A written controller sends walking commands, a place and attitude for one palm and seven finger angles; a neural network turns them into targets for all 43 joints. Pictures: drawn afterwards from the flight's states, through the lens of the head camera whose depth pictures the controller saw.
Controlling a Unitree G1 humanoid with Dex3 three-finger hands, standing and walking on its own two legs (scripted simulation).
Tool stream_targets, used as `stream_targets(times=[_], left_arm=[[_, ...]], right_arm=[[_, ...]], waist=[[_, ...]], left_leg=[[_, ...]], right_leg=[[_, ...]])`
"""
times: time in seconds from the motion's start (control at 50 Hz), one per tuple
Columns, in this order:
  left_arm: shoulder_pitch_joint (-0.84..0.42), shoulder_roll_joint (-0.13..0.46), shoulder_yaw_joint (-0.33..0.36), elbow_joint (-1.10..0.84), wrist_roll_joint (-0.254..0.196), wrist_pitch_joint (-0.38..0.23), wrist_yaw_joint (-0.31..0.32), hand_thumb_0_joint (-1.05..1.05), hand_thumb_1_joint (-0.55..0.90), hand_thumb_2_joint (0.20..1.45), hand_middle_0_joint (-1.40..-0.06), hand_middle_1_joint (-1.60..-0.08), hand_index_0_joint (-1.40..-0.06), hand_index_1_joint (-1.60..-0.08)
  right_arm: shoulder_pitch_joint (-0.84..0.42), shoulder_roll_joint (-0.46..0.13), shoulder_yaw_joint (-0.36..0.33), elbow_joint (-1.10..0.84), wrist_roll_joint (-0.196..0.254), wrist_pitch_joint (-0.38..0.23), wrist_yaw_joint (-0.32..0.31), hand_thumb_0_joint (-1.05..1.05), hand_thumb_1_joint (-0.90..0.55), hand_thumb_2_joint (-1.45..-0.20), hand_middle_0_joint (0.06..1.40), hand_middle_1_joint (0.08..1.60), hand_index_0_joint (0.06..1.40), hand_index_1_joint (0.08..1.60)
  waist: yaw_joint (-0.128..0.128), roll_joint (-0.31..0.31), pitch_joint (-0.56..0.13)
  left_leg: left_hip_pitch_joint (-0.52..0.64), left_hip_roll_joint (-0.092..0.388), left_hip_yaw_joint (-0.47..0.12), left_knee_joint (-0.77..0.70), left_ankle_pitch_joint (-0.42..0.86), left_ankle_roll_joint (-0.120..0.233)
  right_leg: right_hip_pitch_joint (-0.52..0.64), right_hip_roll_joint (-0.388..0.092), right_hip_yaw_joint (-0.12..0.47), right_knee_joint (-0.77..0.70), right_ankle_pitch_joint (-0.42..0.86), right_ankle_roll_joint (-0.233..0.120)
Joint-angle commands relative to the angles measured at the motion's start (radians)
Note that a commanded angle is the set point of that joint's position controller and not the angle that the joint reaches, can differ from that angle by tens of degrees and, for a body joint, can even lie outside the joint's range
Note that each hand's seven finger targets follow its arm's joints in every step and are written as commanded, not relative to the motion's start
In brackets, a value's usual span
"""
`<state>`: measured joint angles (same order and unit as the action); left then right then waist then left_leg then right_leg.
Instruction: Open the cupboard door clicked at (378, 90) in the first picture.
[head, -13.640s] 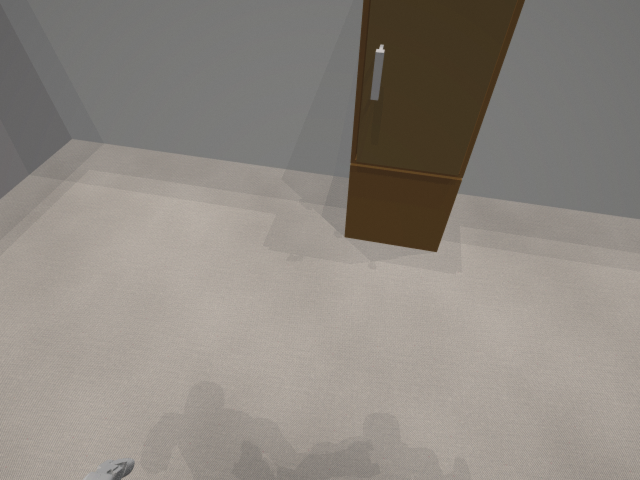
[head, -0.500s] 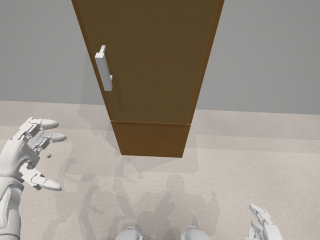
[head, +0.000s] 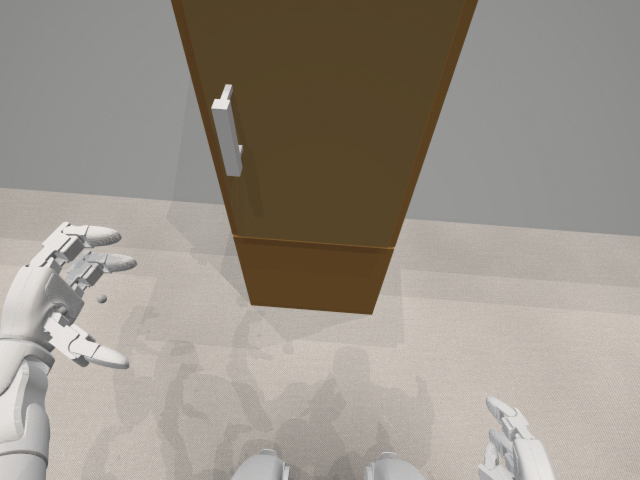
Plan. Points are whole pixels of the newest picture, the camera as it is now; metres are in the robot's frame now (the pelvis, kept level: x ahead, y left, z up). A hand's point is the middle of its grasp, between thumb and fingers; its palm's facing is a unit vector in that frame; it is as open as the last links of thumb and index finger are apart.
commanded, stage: move the hooked fingers beside the handle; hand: left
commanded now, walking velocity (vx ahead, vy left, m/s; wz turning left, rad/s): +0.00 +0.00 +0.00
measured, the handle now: (231, 131) +0.61 +0.19 +0.05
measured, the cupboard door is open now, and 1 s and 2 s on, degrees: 0 0 0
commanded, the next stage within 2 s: none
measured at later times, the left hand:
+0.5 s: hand (127, 240) +0.38 +0.27 +0.06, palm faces -0.01 -1.00 +0.00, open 14.0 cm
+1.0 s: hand (152, 194) +0.46 +0.26 +0.06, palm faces -0.02 -1.00 +0.00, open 14.0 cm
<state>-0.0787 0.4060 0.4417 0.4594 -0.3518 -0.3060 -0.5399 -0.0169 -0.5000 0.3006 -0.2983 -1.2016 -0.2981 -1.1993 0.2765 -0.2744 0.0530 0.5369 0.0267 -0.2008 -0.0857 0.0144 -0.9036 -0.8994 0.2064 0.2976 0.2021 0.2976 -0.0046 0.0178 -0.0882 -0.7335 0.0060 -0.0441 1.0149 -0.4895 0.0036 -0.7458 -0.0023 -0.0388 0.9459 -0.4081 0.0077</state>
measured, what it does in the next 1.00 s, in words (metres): stands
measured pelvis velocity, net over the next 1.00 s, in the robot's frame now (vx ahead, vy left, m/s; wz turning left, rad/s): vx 0.00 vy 0.00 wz -0.04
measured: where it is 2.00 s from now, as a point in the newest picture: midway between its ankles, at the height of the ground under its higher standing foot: outside the picture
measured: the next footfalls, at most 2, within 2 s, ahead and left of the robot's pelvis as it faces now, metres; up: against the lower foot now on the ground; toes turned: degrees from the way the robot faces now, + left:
none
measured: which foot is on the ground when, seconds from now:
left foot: down 0.00-1.00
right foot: down 0.00-1.00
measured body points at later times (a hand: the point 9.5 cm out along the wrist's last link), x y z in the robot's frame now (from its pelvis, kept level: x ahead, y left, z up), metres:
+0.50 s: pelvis +0.00 +0.00 -0.01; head +0.09 +0.02 +0.43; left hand +0.37 +0.33 +0.06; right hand +0.10 -0.27 -0.10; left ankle +0.01 +0.11 -0.68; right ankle +0.03 -0.13 -0.68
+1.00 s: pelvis +0.00 +0.00 -0.02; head +0.12 +0.03 +0.42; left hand +0.45 +0.32 +0.06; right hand +0.04 -0.27 -0.12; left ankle +0.01 +0.11 -0.68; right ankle +0.03 -0.13 -0.68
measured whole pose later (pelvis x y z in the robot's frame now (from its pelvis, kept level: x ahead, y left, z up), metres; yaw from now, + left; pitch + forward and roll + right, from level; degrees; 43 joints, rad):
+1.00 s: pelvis +0.00 +0.00 -0.02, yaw -2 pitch +20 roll -3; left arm -0.73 0.63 0.53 1.08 -0.17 -0.36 -0.51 -0.02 -0.50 0.30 -0.30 -1.20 -0.30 -1.20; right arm 0.35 -0.28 0.05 0.59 0.01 -0.02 -0.05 0.01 -0.91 -0.90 0.21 0.30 0.20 0.30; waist -0.12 0.00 -0.10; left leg -0.94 0.03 -0.03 1.10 -0.51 0.01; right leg -0.95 0.02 -0.02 1.01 -0.40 0.01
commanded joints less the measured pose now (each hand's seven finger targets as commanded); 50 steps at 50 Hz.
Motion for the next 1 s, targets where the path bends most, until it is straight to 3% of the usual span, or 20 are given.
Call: stream_targets(times=[0.0,0.06,0.08,0.16,0.24,0.3,0.34,0.4,0.44,0.56,0.58,0.62,0.64,0.72,0.74,0.76,0.8,0.86,0.9,0.98], left_arm=[[-0.332,0.233,0.042,-0.170,-0.017,-0.066,0.007,0.000,-0.500,0.300,-0.300,-1.200,-0.300,-1.200],[-0.333,0.280,0.067,-0.164,-0.002,-0.062,0.008,0.000,-0.500,0.300,-0.300,-1.200,-0.300,-1.200],[-0.341,0.262,0.047,-0.163,0.005,-0.059,0.010,0.000,-0.500,0.300,-0.300,-1.200,-0.300,-1.200],[-0.395,0.317,0.096,-0.065,0.016,-0.040,0.025,0.000,-0.500,0.300,-0.300,-1.200,-0.300,-1.200],[-0.436,0.352,0.127,-0.038,0.016,-0.053,0.029,0.000,-0.500,0.300,-0.300,-1.200,-0.300,-1.200],[-0.483,0.342,0.106,-0.018,0.030,-0.067,0.027,0.000,-0.500,0.300,-0.300,-1.200,-0.300,-1.200],[-0.501,0.351,0.111,0.031,0.028,-0.071,0.015,0.000,-0.500,0.300,-0.300,-1.200,-0.300,-1.200],[-0.574,0.376,0.118,0.108,0.038,-0.071,0.000,0.000,-0.500,0.300,-0.300,-1.200,-0.300,-1.200],[-0.636,0.351,0.080,0.121,0.040,-0.076,-0.010,0.000,-0.500,0.300,-0.300,-1.200,-0.300,-1.200],[-0.733,0.448,0.132,0.173,0.072,-0.101,0.002,0.000,-0.500,0.300,-0.300,-1.200,-0.300,-1.200],[-0.766,0.412,0.097,0.187,0.079,-0.101,0.004,0.000,-0.500,0.300,-0.300,-1.200,-0.300,-1.200],[-0.805,0.429,0.103,0.237,0.089,-0.101,0.015,0.000,-0.500,0.300,-0.300,-1.200,-0.300,-1.200],[-0.828,0.459,0.122,0.243,0.092,-0.106,0.017,0.000,-0.500,0.300,-0.300,-1.200,-0.300,-1.200],[-0.845,0.490,0.136,0.307,0.117,-0.104,0.028,0.000,-0.500,0.300,-0.300,-1.200,-0.300,-1.200],[-0.865,0.494,0.136,0.320,0.119,-0.107,0.028,0.000,-0.500,0.300,-0.300,-1.200,-0.300,-1.200],[-0.884,0.505,0.136,0.322,0.128,-0.109,0.028,0.000,-0.500,0.300,-0.300,-1.200,-0.300,-1.200],[-0.915,0.484,0.118,0.338,0.132,-0.111,0.031,0.000,-0.500,0.300,-0.300,-1.200,-0.300,-1.200],[-0.940,0.529,0.148,0.392,0.136,-0.115,0.028,0.000,-0.500,0.300,-0.300,-1.200,-0.300,-1.200],[-0.994,0.538,0.140,0.430,0.151,-0.115,0.029,0.000,-0.500,0.300,-0.300,-1.200,-0.300,-1.200],[-1.063,0.525,0.104,0.404,0.173,-0.134,0.033,0.000,-0.500,0.300,-0.300,-1.200,-0.300,-1.200]], right_arm=[[0.012,-0.153,-0.069,-0.105,0.004,-0.046,-0.017,0.000,-0.900,-0.900,0.200,0.300,0.200,0.300],[0.025,-0.157,-0.072,-0.099,0.001,-0.043,-0.013,0.000,-0.900,-0.900,0.200,0.300,0.200,0.300],[0.025,-0.154,-0.071,-0.100,0.001,-0.039,-0.010,0.000,-0.900,-0.900,0.200,0.300,0.200,0.300],[0.033,-0.159,-0.068,-0.096,-0.001,-0.015,-0.006,0.000,-0.900,-0.900,0.200,0.300,0.200,0.300],[0.042,-0.161,-0.069,-0.102,-0.004,0.001,0.000,0.000,-0.900,-0.900,0.200,0.300,0.200,0.300],[0.057,-0.158,-0.072,-0.093,-0.004,0.014,0.005,0.000,-0.900,-0.900,0.200,0.300,0.200,0.300],[0.073,-0.165,-0.074,-0.086,-0.006,0.024,0.005,0.000,-0.900,-0.900,0.200,0.300,0.200,0.300],[0.084,-0.172,-0.076,-0.068,-0.003,0.038,0.004,0.000,-0.900,-0.900,0.200,0.300,0.200,0.300],[0.089,-0.173,-0.074,-0.070,-0.002,0.043,0.004,0.000,-0.900,-0.900,0.200,0.300,0.200,0.300],[0.125,-0.177,-0.079,-0.047,-0.009,0.070,0.010,0.000,-0.900,-0.900,0.200,0.300,0.200,0.300],[0.124,-0.173,-0.077,-0.044,-0.008,0.073,0.012,0.000,-0.900,-0.900,0.200,0.300,0.200,0.300],[0.130,-0.178,-0.077,-0.036,-0.009,0.082,0.015,0.000,-0.900,-0.900,0.200,0.300,0.200,0.300],[0.138,-0.182,-0.079,-0.036,-0.009,0.088,0.014,0.000,-0.900,-0.900,0.200,0.300,0.200,0.300],[0.156,-0.184,-0.079,-0.032,-0.013,0.108,0.021,0.000,-0.900,-0.900,0.200,0.300,0.200,0.300],[0.163,-0.186,-0.078,-0.032,-0.014,0.114,0.021,0.000,-0.900,-0.900,0.200,0.300,0.200,0.300],[0.164,-0.185,-0.079,-0.029,-0.014,0.120,0.023,0.000,-0.900,-0.900,0.200,0.300,0.200,0.300],[0.173,-0.185,-0.081,-0.024,-0.016,0.131,0.027,0.000,-0.900,-0.900,0.200,0.300,0.200,0.300],[0.188,-0.192,-0.080,-0.019,-0.018,0.148,0.028,0.000,-0.900,-0.900,0.200,0.300,0.200,0.300],[0.193,-0.193,-0.077,-0.012,-0.019,0.159,0.028,0.000,-0.900,-0.900,0.200,0.300,0.200,0.300],[0.213,-0.194,-0.080,-0.003,-0.026,0.173,0.032,0.000,-0.900,-0.900,0.200,0.300,0.200,0.300]], waist=[[-0.036,0.085,-0.264],[-0.022,0.101,-0.320],[-0.026,0.109,-0.326],[-0.026,0.056,-0.297],[-0.014,0.092,-0.339],[-0.030,0.103,-0.358],[-0.041,0.051,-0.354],[-0.051,0.059,-0.334],[-0.064,0.067,-0.333],[-0.057,0.092,-0.418],[-0.067,0.120,-0.408],[-0.076,0.117,-0.378],[-0.074,0.095,-0.384],[-0.071,0.112,-0.422],[-0.079,0.092,-0.431],[-0.077,0.122,-0.438],[-0.089,0.119,-0.440],[-0.095,0.090,-0.449],[-0.108,0.087,-0.417],[-0.121,0.175,-0.476]], left_leg=[[0.130,-0.010,-0.005,-0.174,0.244,-0.001],[0.151,-0.008,-0.006,-0.166,0.313,-0.007],[0.160,-0.008,-0.005,-0.165,0.328,-0.007],[0.089,-0.007,0.004,-0.159,0.291,-0.002],[0.082,-0.010,0.012,-0.147,0.320,-0.002],[0.094,-0.006,0.019,-0.141,0.335,0.000],[0.068,-0.004,0.019,-0.128,0.335,0.006],[0.033,-0.002,0.022,-0.126,0.287,0.008],[0.039,-0.002,0.019,-0.122,0.279,0.011],[0.055,0.002,0.016,-0.102,0.343,0.011],[0.066,0.002,0.014,-0.104,0.340,0.008],[0.046,0.004,0.013,-0.105,0.299,0.009],[0.044,0.006,0.009,-0.100,0.308,0.011],[0.031,0.005,0.017,-0.091,0.317,0.013],[0.026,0.006,0.015,-0.084,0.335,0.016],[0.042,0.009,0.013,-0.084,0.354,0.012],[0.053,0.012,0.014,-0.080,0.362,0.012],[0.021,0.012,0.017,-0.069,0.357,0.017],[-0.006,0.013,0.013,-0.069,0.321,0.018],[0.095,0.019,-0.002,-0.064,0.391,0.009]], right_leg=[[0.122,0.031,-0.006,-0.098,0.138,-0.038],[0.147,0.029,-0.006,-0.084,0.190,-0.043],[0.143,0.029,-0.007,-0.082,0.202,-0.041],[0.153,0.030,-0.001,-0.082,0.191,-0.039],[0.184,0.031,0.009,-0.071,0.223,-0.043],[0.173,0.031,0.014,-0.071,0.244,-0.037],[0.176,0.036,0.015,-0.068,0.254,-0.037],[0.150,0.031,0.021,-0.070,0.220,-0.034],[0.123,0.035,0.019,-0.066,0.204,-0.037],[0.137,0.035,0.024,-0.045,0.257,-0.036],[0.112,0.035,0.019,-0.044,0.247,-0.037],[0.084,0.036,0.016,-0.050,0.206,-0.036],[0.091,0.040,0.015,-0.044,0.211,-0.040],[0.102,0.036,0.024,-0.040,0.233,-0.036],[0.103,0.040,0.021,-0.031,0.249,-0.037],[0.093,0.039,0.020,-0.029,0.260,-0.036],[0.074,0.040,0.017,-0.032,0.262,-0.033],[0.086,0.042,0.023,-0.029,0.272,-0.031],[0.064,0.041,0.021,-0.029,0.245,-0.030],[0.001,0.044,0.012,-0.024,0.246,-0.033]])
